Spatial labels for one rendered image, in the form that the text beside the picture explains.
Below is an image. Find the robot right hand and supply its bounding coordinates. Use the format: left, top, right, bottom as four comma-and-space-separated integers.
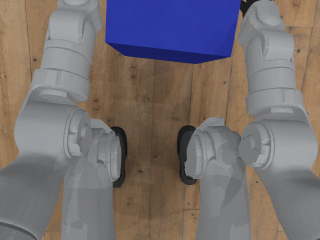
240, 0, 272, 18

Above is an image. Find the right robot forearm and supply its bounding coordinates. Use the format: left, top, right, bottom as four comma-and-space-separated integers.
237, 0, 318, 158

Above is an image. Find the robot right foot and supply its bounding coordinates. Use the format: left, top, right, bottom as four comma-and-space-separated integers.
177, 125, 197, 185

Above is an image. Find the left robot upper arm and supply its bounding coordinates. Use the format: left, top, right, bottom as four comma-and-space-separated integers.
0, 101, 92, 240

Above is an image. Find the left robot forearm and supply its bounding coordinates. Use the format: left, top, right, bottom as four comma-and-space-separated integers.
14, 0, 103, 147

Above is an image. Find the right robot upper arm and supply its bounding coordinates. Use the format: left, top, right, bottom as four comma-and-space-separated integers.
238, 119, 320, 240

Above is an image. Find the carton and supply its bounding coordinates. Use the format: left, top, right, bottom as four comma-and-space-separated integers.
105, 0, 241, 64

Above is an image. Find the right robot shin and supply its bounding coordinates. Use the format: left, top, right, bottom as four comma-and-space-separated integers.
184, 117, 242, 180

